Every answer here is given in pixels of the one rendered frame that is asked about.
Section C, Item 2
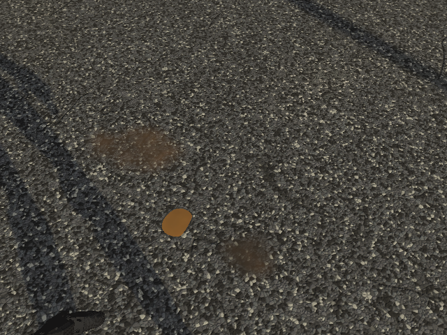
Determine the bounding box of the robot left hand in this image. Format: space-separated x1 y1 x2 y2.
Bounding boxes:
31 311 105 335

